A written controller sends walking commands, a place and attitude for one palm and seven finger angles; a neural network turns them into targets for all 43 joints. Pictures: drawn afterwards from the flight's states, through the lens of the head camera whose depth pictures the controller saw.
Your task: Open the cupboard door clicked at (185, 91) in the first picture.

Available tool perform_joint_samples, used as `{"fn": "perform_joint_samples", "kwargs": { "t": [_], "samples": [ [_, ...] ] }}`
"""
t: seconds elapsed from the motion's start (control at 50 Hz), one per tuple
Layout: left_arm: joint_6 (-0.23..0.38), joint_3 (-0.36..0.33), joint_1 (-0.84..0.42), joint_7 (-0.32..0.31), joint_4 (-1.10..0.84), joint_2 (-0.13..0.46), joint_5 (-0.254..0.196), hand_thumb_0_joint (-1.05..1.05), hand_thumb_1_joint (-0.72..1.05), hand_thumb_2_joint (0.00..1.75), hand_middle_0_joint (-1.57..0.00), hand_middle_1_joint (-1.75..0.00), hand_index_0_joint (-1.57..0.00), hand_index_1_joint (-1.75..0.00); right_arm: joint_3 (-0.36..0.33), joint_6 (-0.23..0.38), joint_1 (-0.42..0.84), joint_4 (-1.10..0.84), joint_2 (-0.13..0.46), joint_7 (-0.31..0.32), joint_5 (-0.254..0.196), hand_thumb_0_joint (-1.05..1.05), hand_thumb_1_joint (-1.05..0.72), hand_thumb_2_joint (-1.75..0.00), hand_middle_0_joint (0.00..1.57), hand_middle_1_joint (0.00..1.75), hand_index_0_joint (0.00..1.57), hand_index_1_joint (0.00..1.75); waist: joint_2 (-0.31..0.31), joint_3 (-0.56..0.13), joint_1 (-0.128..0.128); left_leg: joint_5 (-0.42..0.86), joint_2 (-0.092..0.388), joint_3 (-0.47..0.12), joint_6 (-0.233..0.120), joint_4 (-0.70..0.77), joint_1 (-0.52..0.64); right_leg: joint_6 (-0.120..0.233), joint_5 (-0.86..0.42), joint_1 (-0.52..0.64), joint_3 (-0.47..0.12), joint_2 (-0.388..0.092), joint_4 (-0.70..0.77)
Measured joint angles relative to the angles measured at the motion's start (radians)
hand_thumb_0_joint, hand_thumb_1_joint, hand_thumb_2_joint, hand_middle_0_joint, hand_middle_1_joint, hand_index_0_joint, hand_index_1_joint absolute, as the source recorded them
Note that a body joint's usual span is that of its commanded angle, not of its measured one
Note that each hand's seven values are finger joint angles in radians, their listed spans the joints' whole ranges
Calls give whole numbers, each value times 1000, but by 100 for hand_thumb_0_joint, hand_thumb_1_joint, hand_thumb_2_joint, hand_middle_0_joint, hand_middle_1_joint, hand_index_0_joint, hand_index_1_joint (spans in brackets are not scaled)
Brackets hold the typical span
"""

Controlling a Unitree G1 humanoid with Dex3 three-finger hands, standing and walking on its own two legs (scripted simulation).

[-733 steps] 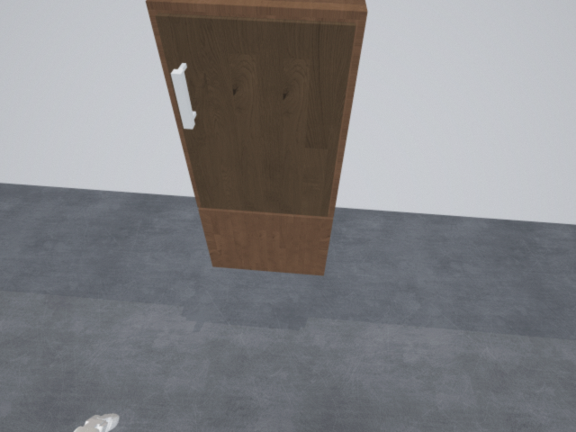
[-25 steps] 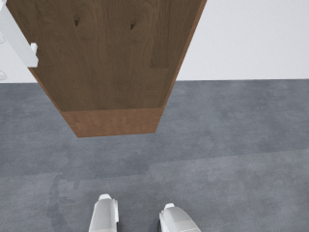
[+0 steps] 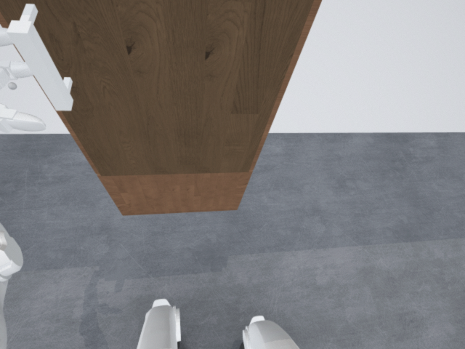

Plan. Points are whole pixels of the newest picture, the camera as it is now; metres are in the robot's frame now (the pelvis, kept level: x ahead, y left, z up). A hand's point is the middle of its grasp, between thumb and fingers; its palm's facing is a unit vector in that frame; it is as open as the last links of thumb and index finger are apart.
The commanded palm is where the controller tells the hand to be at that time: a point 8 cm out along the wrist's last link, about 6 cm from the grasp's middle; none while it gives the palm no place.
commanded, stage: slide the fingers in behind the handle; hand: left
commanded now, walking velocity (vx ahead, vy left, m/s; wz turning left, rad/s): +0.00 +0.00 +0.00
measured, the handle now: (48, 61) +0.54 +0.26 +0.12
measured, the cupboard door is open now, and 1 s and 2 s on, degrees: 0 0 0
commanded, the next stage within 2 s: close the thumb around the handle in 1.16 s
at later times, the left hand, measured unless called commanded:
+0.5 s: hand (46, 86) +0.49 +0.25 +0.12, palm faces +0.03 -1.00 -0.01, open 13.9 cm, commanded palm +0.47 +0.30 +0.11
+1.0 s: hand (58, 85) +0.49 +0.24 +0.12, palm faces +0.05 -1.00 -0.01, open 13.9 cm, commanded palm +0.47 +0.29 +0.11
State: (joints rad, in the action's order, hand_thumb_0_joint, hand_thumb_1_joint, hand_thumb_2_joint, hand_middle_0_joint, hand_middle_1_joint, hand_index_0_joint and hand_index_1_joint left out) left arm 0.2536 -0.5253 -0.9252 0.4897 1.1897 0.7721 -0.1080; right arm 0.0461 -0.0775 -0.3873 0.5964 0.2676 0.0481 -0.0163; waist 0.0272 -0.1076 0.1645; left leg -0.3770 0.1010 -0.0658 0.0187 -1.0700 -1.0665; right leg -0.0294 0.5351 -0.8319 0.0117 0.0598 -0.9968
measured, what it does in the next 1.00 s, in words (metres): stands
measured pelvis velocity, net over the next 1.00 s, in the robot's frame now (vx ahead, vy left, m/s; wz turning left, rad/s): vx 0.00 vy -0.01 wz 0.01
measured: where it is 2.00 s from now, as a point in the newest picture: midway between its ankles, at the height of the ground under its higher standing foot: outside the picture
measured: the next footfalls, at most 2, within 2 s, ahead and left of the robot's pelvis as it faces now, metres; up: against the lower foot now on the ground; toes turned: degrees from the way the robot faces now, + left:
none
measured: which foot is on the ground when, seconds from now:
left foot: down 0.00-1.00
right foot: down 0.00-1.00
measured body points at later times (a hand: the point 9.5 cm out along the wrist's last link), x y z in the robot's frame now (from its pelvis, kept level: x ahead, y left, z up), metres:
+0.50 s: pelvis +0.00 -0.01 +0.00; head +0.11 +0.02 +0.44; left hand +0.48 +0.31 +0.12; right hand +0.01 -0.28 -0.10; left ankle +0.06 +0.13 -0.66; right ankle -0.03 -0.15 -0.66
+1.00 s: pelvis +0.00 -0.01 +0.01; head +0.10 +0.01 +0.44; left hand +0.48 +0.29 +0.12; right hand +0.02 -0.29 -0.10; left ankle +0.06 +0.13 -0.66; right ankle -0.03 -0.15 -0.66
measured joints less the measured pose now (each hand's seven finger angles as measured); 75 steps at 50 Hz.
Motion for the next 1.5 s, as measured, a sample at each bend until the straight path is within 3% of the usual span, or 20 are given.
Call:
{"fn": "perform_joint_samples", "kwargs": {
  "t": [0.18, 0.42, 0.56, 0.74, 1.3, 1.4, 1.5],
  "samples": [
    [-2, 59, 0, -29, -2, -75, -9, -2, -50, 30, -30, -120, -30, -120, -3, 5, 8, 7, -1, -1, -1, 0, -90, -90, 21, 30, 21, 30, 2, -6, -7, 8, -10, -2, 1, 20, 38, 1, -1, 37, 5, -9, 13],
    [26, 55, -9, -79, 17, -75, 5, -1, -50, 30, -30, -120, -31, -121, -7, 9, 2, 12, 1, -2, 1, 0, -90, -90, 21, 30, 21, 30, 4, 5, 0, 17, -5, 4, 9, 25, 35, 9, -1, 19, -2, -6, -7],
    [22, 67, -2, -67, 9, -103, -13, -2, -50, 30, -30, -120, -30, -120, -14, 6, -12, 36, 3, 1, -2, 0, -90, -90, 21, 30, 21, 30, 5, 1, 0, 17, -3, 2, 14, 32, 45, 13, 0, 28, -1, -4, -3],
    [32, 73, 35, -110, -21, -134, -6, -1, -50, 30, -30, -120, -31, -121, -25, 8, -17, 34, 2, -6, 1, 0, -90, -90, 20, 30, 21, 30, 8, -6, -1, 14, -1, 7, 17, 40, 67, 16, 3, 45, -5, -3, 2],
    [44, 81, 67, -113, -36, -172, -22, -1, -49, 30, -30, -120, -30, -120, -26, 4, -1, 32, -3, -9, -2, 0, -90, -90, 20, 30, 21, 30, 5, -13, -15, 11, -9, 13, 11, 47, 95, 10, 4, 75, -10, -11, 14],
    [41, 84, 36, -125, -7, -161, -7, -1, -42, 33, -30, -121, -31, -121, -20, 10, 10, 29, -3, -6, 0, 0, -90, -90, 21, 30, 21, 30, 3, -4, -7, 15, -11, 8, 10, 42, 83, 9, 2, 65, -6, -12, 9],
    [54, 90, 18, -129, -11, -153, -4, -1, -24, 41, -31, -123, -32, -123, -22, 17, 9, 31, -3, -5, 4, 0, -90, -90, 20, 30, 21, 30, 3, 0, -3, 19, -11, 8, 9, 38, 67, 8, -1, 48, -6, -11, 3]
  ]
}}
